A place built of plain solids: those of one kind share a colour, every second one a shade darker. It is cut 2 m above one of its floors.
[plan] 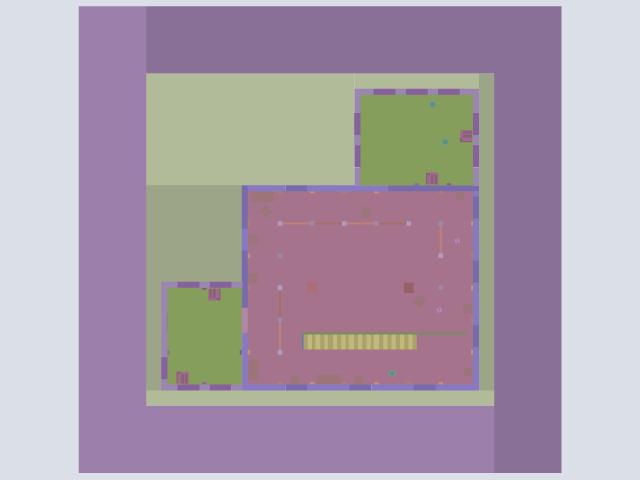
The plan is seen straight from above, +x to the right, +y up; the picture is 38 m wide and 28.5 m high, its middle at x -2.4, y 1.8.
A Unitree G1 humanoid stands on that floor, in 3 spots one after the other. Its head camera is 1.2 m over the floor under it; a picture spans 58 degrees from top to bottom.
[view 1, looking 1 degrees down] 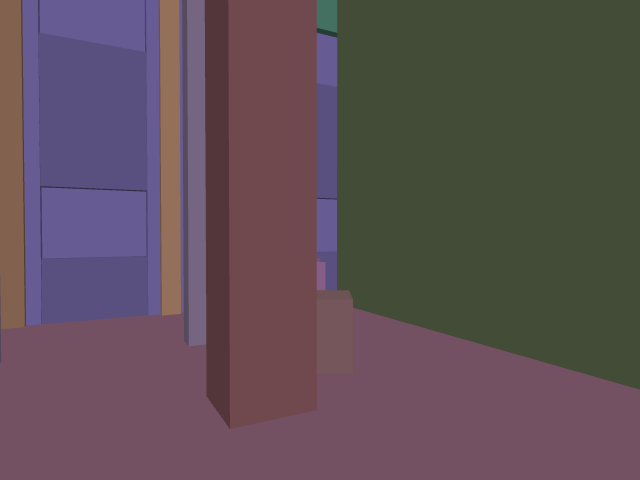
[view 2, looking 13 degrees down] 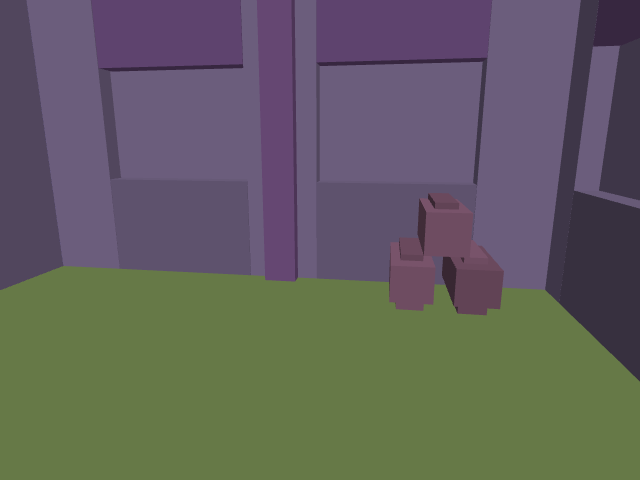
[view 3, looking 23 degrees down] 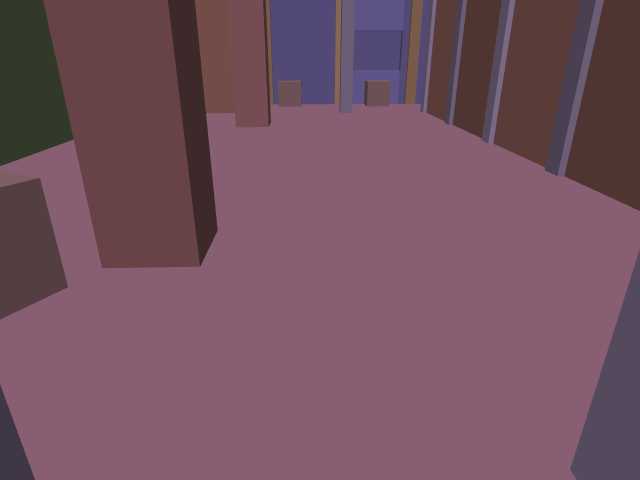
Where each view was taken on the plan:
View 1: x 0.00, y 0.00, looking -28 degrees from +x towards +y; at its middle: wall_storey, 7.75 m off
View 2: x -10.16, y -3.15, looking -81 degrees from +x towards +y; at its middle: wall_annex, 3.77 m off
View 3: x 5.58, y -0.09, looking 178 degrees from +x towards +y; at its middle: floor_storey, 3.07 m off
